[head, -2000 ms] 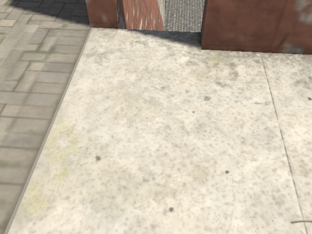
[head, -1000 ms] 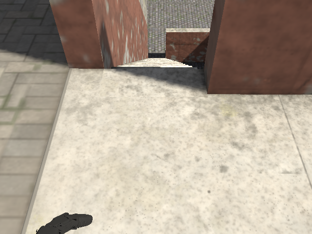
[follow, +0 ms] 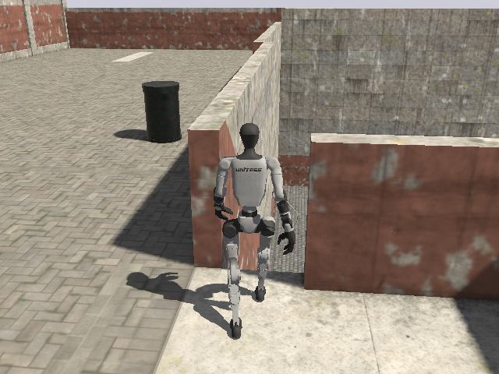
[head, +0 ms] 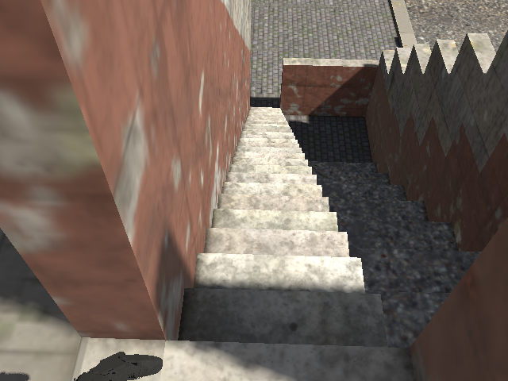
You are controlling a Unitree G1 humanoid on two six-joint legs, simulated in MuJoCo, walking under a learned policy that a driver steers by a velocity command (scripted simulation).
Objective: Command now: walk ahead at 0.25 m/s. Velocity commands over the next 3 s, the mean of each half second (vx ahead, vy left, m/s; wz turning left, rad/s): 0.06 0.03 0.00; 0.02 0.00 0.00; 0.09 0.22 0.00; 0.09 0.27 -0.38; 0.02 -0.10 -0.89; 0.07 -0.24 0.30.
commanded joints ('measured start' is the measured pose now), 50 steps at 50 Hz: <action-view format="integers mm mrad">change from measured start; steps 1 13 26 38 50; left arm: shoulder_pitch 508 237 376 420 415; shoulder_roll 272 146 116 119 80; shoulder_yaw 87 53 78 71 57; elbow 122 52 110 165 204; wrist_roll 21 -8 -42 -30 -35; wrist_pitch -8 83 211 172 145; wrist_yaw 32 64 62 92 73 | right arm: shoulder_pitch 83 -144 -427 -254 -217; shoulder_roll -83 -42 -78 -113 -96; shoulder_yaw -14 -10 -7 -43 -37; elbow -55 -168 -224 -123 -16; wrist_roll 20 -42 -41 -20 -26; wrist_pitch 14 154 105 117 123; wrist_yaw -40 -2 -27 -38 -26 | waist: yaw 193 7 153 75 83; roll -165 -97 179 64 37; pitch -349 -216 2 -153 30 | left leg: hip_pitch -475 -471 -646 -343 -378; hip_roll -20 49 292 173 99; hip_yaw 53 -79 -347 -247 -204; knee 894 637 -267 13 -65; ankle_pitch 22 164 18 440 -18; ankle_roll -22 -63 103 43 0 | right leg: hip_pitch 827 154 297 457 250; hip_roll -348 -174 2 -85 -69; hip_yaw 255 94 106 148 177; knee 182 -115 331 -114 -209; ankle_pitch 1095 425 -613 -365 -849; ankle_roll -167 -161 109 80 39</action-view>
